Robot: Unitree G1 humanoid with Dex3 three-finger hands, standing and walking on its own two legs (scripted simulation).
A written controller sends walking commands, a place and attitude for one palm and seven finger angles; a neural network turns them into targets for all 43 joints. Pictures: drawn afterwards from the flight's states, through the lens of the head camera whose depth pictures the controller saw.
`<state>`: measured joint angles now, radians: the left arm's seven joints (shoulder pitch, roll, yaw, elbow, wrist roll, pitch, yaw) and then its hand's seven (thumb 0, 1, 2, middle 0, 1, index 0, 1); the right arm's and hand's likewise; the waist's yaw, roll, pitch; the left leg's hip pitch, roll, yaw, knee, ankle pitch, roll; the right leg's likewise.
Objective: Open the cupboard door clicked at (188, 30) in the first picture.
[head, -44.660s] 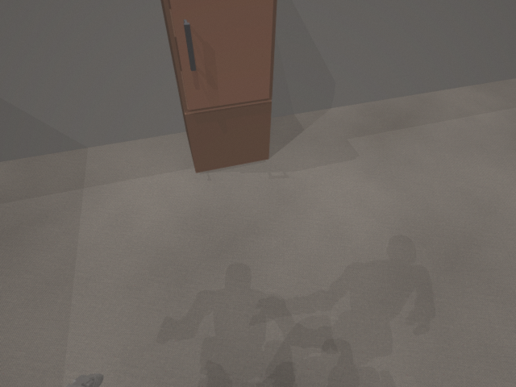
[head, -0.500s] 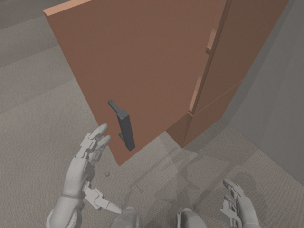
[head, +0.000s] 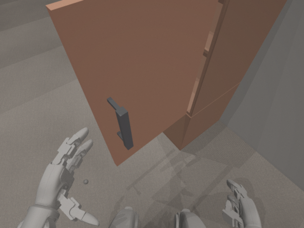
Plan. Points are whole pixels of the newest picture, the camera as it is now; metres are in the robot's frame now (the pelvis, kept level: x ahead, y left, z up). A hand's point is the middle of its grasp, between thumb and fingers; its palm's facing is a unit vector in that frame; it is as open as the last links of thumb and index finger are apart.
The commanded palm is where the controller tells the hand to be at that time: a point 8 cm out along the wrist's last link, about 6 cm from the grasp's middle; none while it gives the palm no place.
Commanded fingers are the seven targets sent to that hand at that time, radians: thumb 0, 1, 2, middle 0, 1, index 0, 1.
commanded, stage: draw the hand back to the body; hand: left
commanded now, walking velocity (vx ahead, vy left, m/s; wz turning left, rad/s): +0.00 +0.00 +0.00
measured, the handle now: (121, 125) +0.36 +0.11 +0.05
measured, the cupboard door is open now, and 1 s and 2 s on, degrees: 92 92 92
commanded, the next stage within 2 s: step back with the hand held close in 1.46 s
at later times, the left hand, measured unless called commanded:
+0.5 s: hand (39, 170) +0.21 +0.22 +0.14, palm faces +0.11 -0.96 -0.27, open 15.6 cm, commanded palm +0.17 +0.27 +0.17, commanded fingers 0.00 -0.08 0.48 -0.17 -0.30 -0.17 -0.30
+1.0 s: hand out of the picture +0.23 +0.28 +0.24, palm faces +0.40 -0.81 -0.42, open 10.0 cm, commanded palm +0.18 +0.32 +0.26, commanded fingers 0.00 0.80 0.86 -0.20 -0.30 -0.20 -0.30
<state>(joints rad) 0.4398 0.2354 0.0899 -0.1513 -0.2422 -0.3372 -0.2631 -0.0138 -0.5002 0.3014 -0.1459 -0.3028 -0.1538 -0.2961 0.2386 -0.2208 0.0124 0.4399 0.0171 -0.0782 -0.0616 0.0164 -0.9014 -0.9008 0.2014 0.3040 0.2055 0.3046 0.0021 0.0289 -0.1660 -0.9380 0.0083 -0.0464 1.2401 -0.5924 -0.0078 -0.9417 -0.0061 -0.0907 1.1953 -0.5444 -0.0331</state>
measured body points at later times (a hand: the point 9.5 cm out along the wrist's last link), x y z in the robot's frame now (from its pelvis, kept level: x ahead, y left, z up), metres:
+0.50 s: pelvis +0.02 +0.01 +0.06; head +0.03 +0.01 +0.51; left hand +0.20 +0.27 +0.16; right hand +0.20 -0.21 -0.01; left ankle +0.00 +0.12 -0.64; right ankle +0.02 -0.10 -0.64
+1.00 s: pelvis +0.04 +0.02 +0.10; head +0.03 +0.00 +0.55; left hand +0.20 +0.32 +0.26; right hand +0.23 -0.19 +0.02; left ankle +0.01 +0.12 -0.64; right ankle +0.02 -0.10 -0.64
